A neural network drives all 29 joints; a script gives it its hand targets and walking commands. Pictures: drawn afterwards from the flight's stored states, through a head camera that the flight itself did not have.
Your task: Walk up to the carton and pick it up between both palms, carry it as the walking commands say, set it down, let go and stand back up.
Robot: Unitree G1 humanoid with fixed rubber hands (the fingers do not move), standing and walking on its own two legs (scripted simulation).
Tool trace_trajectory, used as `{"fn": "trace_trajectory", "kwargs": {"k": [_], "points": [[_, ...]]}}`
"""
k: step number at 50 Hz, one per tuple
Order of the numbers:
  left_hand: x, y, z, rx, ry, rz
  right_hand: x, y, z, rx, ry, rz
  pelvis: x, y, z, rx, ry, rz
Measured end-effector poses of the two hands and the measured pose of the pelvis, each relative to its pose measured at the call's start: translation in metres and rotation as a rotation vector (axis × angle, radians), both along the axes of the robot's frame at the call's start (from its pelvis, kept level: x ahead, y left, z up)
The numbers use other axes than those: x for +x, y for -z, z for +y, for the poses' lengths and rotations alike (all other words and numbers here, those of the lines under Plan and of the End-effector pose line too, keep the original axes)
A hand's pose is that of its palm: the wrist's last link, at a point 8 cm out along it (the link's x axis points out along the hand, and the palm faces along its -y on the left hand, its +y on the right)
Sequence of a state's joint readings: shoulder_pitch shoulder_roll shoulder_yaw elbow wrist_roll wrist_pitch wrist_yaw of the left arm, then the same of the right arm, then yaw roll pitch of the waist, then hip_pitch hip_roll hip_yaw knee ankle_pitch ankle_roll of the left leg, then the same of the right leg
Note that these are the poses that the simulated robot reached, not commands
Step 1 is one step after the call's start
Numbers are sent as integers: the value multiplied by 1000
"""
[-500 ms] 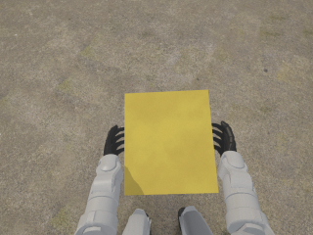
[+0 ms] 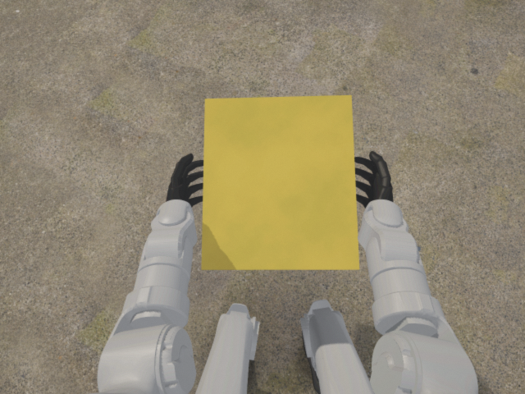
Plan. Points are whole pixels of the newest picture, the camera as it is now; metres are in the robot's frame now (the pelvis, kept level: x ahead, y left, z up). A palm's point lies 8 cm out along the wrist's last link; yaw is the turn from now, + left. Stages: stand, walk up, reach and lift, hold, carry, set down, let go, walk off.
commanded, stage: set down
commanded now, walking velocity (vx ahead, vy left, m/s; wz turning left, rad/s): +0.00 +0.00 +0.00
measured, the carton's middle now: (278, 191) +0.45 +0.00 -0.15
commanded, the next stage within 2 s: none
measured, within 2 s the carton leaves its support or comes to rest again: neither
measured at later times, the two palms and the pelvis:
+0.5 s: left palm (187, 203) +0.44 +0.18 -0.17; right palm (351, 199) +0.44 -0.13 -0.16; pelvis -0.02 +0.02 -0.08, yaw +0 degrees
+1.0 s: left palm (204, 208) +0.46 +0.17 -0.28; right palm (339, 212) +0.45 -0.14 -0.29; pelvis -0.08 +0.00 -0.14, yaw +1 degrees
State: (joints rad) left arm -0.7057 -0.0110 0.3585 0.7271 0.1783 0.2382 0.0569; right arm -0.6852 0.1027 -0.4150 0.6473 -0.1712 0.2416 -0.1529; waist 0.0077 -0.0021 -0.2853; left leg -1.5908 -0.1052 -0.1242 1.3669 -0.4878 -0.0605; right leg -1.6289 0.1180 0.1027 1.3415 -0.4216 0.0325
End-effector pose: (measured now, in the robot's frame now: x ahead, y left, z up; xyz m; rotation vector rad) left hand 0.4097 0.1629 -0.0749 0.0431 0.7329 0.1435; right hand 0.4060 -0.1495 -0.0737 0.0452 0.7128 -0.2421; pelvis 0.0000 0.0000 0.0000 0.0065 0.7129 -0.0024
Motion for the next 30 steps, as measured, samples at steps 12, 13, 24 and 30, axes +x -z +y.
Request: {"fn": "trace_trajectory", "kwargs": {"k": [12, 13, 24, 30], "points": [[10, 51, 10, 2, -41, 9, 15, 45, 13, -24, -21, 8, -15, 46, 3, -7, -6, 27], [11, 55, 11, 5, -45, 15, 16, 48, 14, -19, -16, 13, -16, 49, 5, -10, -7, 27], [28, 91, 17, 10, -42, 15, 32, 82, 19, -29, -24, 13, -15, 76, 20, -26, -17, 74], [37, 119, 10, 1, 2, 27, 35, 104, 12, -35, -13, 26, -17, 85, 23, -36, -21, 100]]}}
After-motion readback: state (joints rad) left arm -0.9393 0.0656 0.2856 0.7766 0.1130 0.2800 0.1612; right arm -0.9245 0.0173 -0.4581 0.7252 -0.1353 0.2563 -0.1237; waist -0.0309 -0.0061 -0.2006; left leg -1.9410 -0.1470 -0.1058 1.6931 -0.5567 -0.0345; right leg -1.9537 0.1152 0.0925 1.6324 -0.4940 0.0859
